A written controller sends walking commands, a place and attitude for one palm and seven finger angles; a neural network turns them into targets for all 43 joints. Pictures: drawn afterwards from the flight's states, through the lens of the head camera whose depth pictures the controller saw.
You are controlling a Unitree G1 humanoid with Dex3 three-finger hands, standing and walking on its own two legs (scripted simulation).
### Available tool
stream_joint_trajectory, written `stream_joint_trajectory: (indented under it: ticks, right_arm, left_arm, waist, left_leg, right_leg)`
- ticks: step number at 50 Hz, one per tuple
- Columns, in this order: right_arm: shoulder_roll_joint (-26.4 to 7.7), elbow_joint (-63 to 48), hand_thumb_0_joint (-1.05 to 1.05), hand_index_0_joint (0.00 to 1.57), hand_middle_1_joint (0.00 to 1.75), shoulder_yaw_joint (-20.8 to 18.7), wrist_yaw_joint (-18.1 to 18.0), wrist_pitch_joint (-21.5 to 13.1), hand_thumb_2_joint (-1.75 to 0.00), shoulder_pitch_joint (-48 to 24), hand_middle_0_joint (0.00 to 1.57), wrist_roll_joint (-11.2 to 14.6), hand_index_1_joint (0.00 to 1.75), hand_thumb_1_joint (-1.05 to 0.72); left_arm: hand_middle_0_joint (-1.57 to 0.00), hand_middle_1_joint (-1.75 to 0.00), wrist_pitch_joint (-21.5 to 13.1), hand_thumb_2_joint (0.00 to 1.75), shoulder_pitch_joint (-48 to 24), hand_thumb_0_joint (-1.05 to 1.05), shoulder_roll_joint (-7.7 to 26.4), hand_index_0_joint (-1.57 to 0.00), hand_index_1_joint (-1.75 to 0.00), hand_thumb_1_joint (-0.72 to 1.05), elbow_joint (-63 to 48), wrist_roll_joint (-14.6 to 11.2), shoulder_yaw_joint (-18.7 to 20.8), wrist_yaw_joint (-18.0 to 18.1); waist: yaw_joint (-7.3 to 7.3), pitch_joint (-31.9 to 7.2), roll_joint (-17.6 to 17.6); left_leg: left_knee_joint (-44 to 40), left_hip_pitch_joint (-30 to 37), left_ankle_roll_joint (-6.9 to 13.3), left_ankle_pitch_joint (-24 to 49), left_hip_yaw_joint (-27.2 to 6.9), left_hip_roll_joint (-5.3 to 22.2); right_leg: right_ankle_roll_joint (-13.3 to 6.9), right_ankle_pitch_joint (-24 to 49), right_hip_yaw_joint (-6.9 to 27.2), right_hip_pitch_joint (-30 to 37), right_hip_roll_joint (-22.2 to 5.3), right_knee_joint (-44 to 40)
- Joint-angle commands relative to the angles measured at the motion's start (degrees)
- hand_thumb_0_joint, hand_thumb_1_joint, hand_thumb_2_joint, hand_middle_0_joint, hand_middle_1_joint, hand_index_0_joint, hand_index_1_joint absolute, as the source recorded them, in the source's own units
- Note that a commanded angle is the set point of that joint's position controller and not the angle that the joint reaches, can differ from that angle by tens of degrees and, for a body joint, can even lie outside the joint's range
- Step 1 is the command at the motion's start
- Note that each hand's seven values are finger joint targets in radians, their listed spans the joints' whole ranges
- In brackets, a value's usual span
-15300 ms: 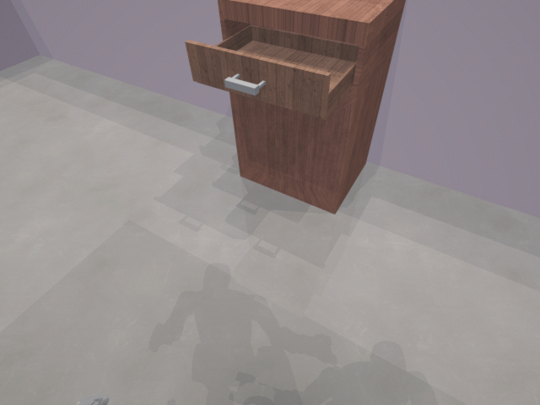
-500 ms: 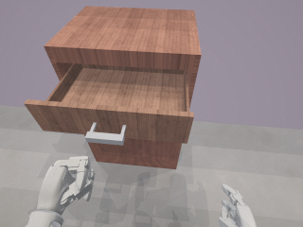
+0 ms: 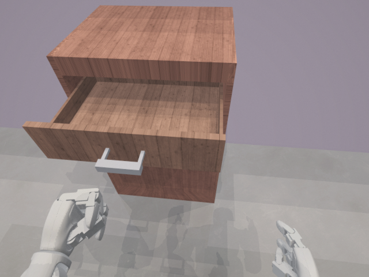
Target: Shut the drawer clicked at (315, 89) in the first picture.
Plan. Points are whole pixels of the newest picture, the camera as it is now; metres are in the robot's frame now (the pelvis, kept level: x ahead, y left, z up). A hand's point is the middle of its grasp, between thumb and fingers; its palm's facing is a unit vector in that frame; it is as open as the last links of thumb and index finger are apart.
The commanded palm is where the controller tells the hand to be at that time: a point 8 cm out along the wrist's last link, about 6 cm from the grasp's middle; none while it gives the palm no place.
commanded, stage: bring the fist close to the handle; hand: left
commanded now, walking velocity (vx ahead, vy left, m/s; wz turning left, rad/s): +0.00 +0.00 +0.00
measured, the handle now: (121, 160) +0.40 +0.20 +0.00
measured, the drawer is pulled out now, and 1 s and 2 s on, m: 0.23 0.23 0.20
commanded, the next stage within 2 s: push the drawer shut in 1.24 s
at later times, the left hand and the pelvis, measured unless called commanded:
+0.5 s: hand (117, 208) +0.25 +0.16 +0.04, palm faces -0.04 -1.00 -0.06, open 3.3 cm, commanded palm +0.23 +0.22 +0.04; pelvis -0.01 +0.00 -0.02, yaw -1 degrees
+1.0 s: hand (125, 199) +0.29 +0.16 +0.00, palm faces -0.06 -1.00 -0.04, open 3.3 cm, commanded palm +0.26 +0.22 +0.00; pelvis -0.02 +0.01 -0.04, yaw -1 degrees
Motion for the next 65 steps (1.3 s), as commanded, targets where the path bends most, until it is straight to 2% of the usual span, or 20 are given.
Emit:
stream_joint_trajectory:
  ticks: [1,5,9,12,15,19,21,32,37,40,42,45,47,50,53,55,57,60,64,65]
  right_arm:
    - [-6.1,-8.8,0.0,0.2,0.3,-2.7,-0.2,-3.1,-0.9,-3.8,0.2,0.0,0.3,-0.9]
    - [-6.4,-8.1,0.0,0.2,0.3,-2.9,-0.2,-2.6,-0.9,-3.8,0.2,-0.2,0.3,-0.9]
    - [-6.4,-8.4,0.0,0.2,0.3,-2.9,0.2,-2.6,-0.9,-3.2,0.2,-0.2,0.3,-0.9]
    - [-6.8,-8.1,0.0,0.2,0.3,-3.3,0.3,-1.8,-0.9,-3.0,0.2,-0.3,0.3,-0.9]
    - [-6.9,-8.1,0.0,0.2,0.3,-3.2,0.3,-1.2,-0.9,-3.5,0.2,-0.4,0.3,-0.9]
    - [-6.8,-7.9,0.0,0.2,0.3,-3.4,0.7,-0.6,-0.9,-2.7,0.2,-0.5,0.3,-0.9]
    - [-7.0,-7.7,0.0,0.2,0.3,-3.5,0.8,-0.2,-0.9,-2.5,0.2,-0.7,0.3,-0.9]
    - [-7.1,-7.3,0.0,0.2,0.3,-4.0,1.6,1.9,-0.9,-2.1,0.2,-1.0,0.3,-0.9]
    - [-7.4,-7.1,0.0,0.2,0.3,-4.1,1.6,3.2,-0.9,-2.2,0.2,-1.2,0.3,-0.9]
    - [-7.5,-7.2,0.0,0.2,0.3,-4.2,1.6,3.8,-0.9,-2.1,0.2,-1.2,0.3,-0.9]
    - [-7.4,-7.1,0.0,0.2,0.3,-4.1,1.5,4.1,-0.9,-2.3,0.2,-1.3,0.3,-0.9]
    - [-7.6,-7.8,0.0,0.2,0.3,-4.2,1.5,4.7,-0.9,-1.7,0.2,-1.2,0.3,-0.9]
    - [-7.2,-8.4,0.0,0.2,0.3,-4.2,1.7,5.1,-0.9,-1.7,0.2,-1.1,0.3,-0.9]
    - [-7.4,-8.3,0.0,0.2,0.3,-4.1,1.5,5.9,-0.9,-1.4,0.2,-0.9,0.3,-0.9]
    - [-7.5,-8.5,0.0,0.2,0.3,-4.0,1.5,6.2,-0.9,-1.4,0.2,-0.8,0.3,-0.9]
    - [-7.8,-8.4,0.0,0.2,0.3,-4.1,1.3,6.5,-0.9,-1.4,0.2,-0.8,0.3,-0.9]
    - [-7.5,-8.6,0.0,0.2,0.3,-4.0,1.3,6.6,-0.9,-1.5,0.2,-0.8,0.3,-0.9]
    - [-7.6,-8.4,0.0,0.2,0.3,-4.1,1.2,6.6,-0.9,-1.2,0.2,-0.9,0.3,-0.9]
    - [-7.2,-8.8,0.0,0.2,0.3,-4.1,1.5,6.8,-0.9,-1.3,0.2,-0.9,0.3,-0.9]
    - [-7.5,-8.9,0.0,0.2,0.3,-4.1,1.5,7.0,-0.9,-1.1,0.2,-1.0,0.3,-0.9]
  left_arm:
    - [-1.4,-1.6,-5.1,0.9,-6.6,0.0,6.1,-1.4,-1.6,0.9,-9.1,-0.3,3.4,-0.1]
    - [-1.4,-1.6,-7.1,0.9,-9.7,0.0,8.3,-1.4,-1.6,0.9,-6.2,-0.2,5.8,0.3]
    - [-1.4,-1.6,-8.5,0.9,-10.7,0.0,5.6,-1.4,-1.6,0.9,-3.6,-0.2,3.1,-0.3]
    - [-1.4,-1.6,-8.9,0.9,-11.8,0.0,6.6,-1.4,-1.6,0.9,-0.5,-0.2,4.3,-0.1]
    - [-1.4,-1.6,-9.6,0.9,-14.9,0.0,7.2,-1.4,-1.6,0.9,1.5,0.2,4.5,0.1]
    - [-1.4,-1.6,-11.2,0.9,-17.4,0.0,6.8,-1.4,-1.6,0.9,3.1,0.2,4.9,0.4]
    - [-1.4,-1.6,-11.8,0.9,-17.8,0.0,6.3,-1.4,-1.6,0.9,5.2,0.4,4.4,0.5]
    - [-1.4,-1.6,-14.7,0.9,-25.6,0.0,5.4,-1.4,-1.6,0.9,10.4,1.2,3.2,0.8]
    - [-1.4,-1.6,-15.0,0.9,-30.5,0.0,6.4,-1.4,-1.6,0.9,14.7,1.6,4.1,1.2]
    - [-1.4,-1.6,-15.5,0.9,-33.2,0.0,6.8,-1.4,-1.6,0.9,16.0,2.1,4.0,1.2]
    - [-1.4,-1.6,-15.8,0.9,-36.7,0.0,5.5,-1.4,-1.6,0.9,16.8,2.2,2.6,1.2]
    - [-1.4,-1.6,-15.6,0.9,-34.2,0.0,8.7,-1.4,-1.6,0.9,15.7,1.8,5.8,1.4]
    - [-1.4,-1.6,-15.3,0.9,-33.2,0.0,7.6,-1.4,-1.6,0.9,13.7,1.5,4.9,1.3]
    - [-1.4,-1.6,-14.1,0.9,-32.5,0.0,6.9,-1.4,-1.6,0.9,15.6,1.3,4.4,1.5]
    - [-1.4,-1.6,-13.8,0.9,-34.2,0.0,5.2,-1.4,-1.6,0.9,15.4,1.6,2.2,1.6]
    - [-1.4,-1.6,-13.8,0.9,-34.4,0.0,6.6,-1.4,-1.6,0.9,15.7,1.8,3.2,1.9]
    - [-1.4,-1.6,-14.1,0.9,-34.7,0.0,6.2,-1.4,-1.6,0.9,15.1,2.1,2.8,1.9]
    - [-1.4,-1.6,-14.5,0.9,-34.3,0.0,7.5,-1.4,-1.6,0.9,14.3,1.9,3.9,2.4]
    - [-1.4,-1.6,-14.6,0.9,-32.5,0.0,5.6,-1.4,-1.6,0.9,13.2,1.9,2.4,2.4]
    - [-1.4,-1.6,-14.3,0.9,-32.0,0.0,6.1,-1.4,-1.6,0.9,13.7,2.0,2.6,2.6]
  waist:
    - [-1.0,-5.2,-3.9]
    - [-1.05,-6.4,-4.0]
    - [-1.05,-8.3,-1.9]
    - [-1.07,-9.3,-5.0]
    - [-1.28,-8.2,-4.2]
    - [-1.03,-11.5,-3.0]
    - [-1.25,-11.5,-4.5]
    - [-1.53,-15.4,-1.8]
    - [-2.11,-15.2,-4.6]
    - [-2.2,-16.5,-4.2]
    - [-2.7,-17.4,-1.9]
    - [-1.39,-20.7,-3.0]
    - [-1.05,-22.5,-0.5]
    - [-2.11,-19.3,-4.0]
    - [-2.62,-17.7,-2.6]
    - [-2.85,-16.9,-4.1]
    - [-2.38,-18.0,-1.6]
    - [-2.24,-19.0,-2.5]
    - [-2.23,-19.2,-0.9]
    - [-2.37,-18.9,-2.2]
  left_leg:
    - [-4.3,-3.1,2.0,13.1,-0.3,-2.8]
    - [-3.0,-4.7,1.9,12.9,-0.2,-2.8]
    - [-2.5,-4.5,1.8,14.4,-0.2,-2.9]
    - [-1.7,-6.4,1.9,14.2,-0.1,-2.9]
    - [-1.3,-8.0,1.8,12.8,-0.2,-2.9]
    - [-0.6,-8.1,1.6,13.9,-0.3,-2.8]
    - [0.1,-9.3,1.7,13.8,-0.2,-2.8]
    - [3.5,-12.5,1.4,13.7,-0.6,-2.6]
    - [5.7,-16.4,1.5,11.2,-0.7,-2.6]
    - [6.7,-17.5,1.7,11.4,-0.8,-2.4]
    - [7.7,-17.7,1.6,10.3,-0.8,-2.5]
    - [7.4,-17.7,1.7,12.1,-0.8,-2.5]
    - [7.1,-16.3,1.6,14.1,-0.6,-2.5]
    - [6.8,-17.4,1.7,13.2,-0.9,-2.2]
    - [6.7,-17.3,1.6,11.2,-1.1,-2.2]
    - [6.8,-18.0,1.8,10.4,-1.2,-2.2]
    - [6.6,-17.1,1.6,10.7,-1.0,-2.3]
    - [6.8,-16.8,1.7,11.7,-1.3,-2.2]
    - [6.7,-15.6,1.4,13.3,-1.1,-2.1]
    - [6.7,-16.1,1.6,13.7,-1.2,-2.0]
  right_leg:
    - [2.1,10.3,5.8,6.7,-0.2,-7.1]
    - [2.1,10.0,6.6,6.5,-0.3,-6.4]
    - [1.8,12.9,5.7,5.8,-0.2,-4.3]
    - [2.1,13.2,6.4,5.8,-0.2,-3.8]
    - [1.9,10.6,6.5,4.2,-0.2,-3.2]
    - [1.7,12.5,5.7,4.1,-0.1,-0.9]
    - [1.7,12.6,5.9,3.5,0.0,-0.3]
    - [1.2,12.0,5.4,-1.3,0.2,4.8]
    - [1.4,9.6,5.9,-3.9,0.1,6.3]
    - [1.2,9.3,6.0,-4.9,0.1,7.6]
    - [1.2,8.3,5.9,-6.9,0.0,8.5]
    - [1.1,10.1,6.3,-3.3,0.2,8.5]
    - [1.0,12.6,6.2,-2.0,0.1,8.6]
    - [1.2,11.6,5.7,-3.5,0.4,8.2]
    - [1.2,9.1,5.4,-5.7,0.4,8.0]
    - [1.2,8.1,5.5,-5.8,0.4,7.6]
    - [1.0,8.4,5.5,-5.7,0.3,7.9]
    - [0.9,9.2,5.4,-5.1,0.4,8.1]
    - [1.0,10.9,5.1,-5.4,0.3,8.3]
    - [1.0,11.0,5.0,-5.3,0.5,8.5]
